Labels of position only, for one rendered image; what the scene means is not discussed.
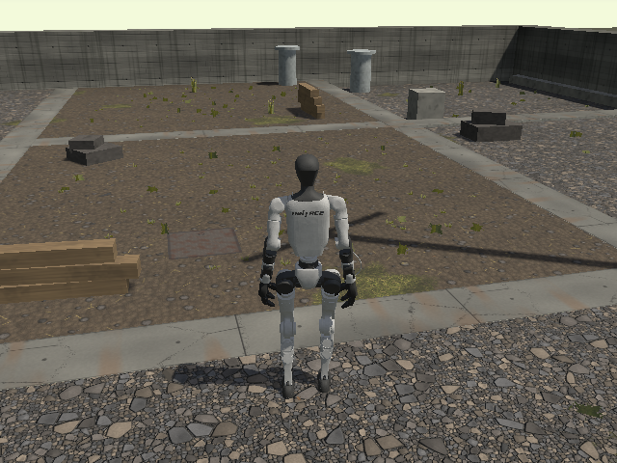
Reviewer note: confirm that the right robot upper arm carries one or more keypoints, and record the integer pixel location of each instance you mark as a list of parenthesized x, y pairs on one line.
[(338, 205)]

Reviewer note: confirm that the robot right forearm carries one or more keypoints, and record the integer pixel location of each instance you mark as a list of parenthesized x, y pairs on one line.
[(347, 263)]

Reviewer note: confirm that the left robot shin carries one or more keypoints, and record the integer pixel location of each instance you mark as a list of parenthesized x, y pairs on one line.
[(287, 354)]

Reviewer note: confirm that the left robot hand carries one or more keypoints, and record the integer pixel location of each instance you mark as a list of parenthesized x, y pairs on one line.
[(265, 294)]

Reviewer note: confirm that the robot left forearm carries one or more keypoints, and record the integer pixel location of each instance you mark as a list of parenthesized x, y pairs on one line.
[(268, 263)]

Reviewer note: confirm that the right robot hand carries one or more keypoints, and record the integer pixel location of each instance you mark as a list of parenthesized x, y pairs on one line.
[(351, 294)]

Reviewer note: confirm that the robot head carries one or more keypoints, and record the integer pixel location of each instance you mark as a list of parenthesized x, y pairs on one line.
[(307, 166)]

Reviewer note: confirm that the left robot upper arm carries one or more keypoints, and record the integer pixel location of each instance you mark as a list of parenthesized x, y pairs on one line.
[(276, 207)]

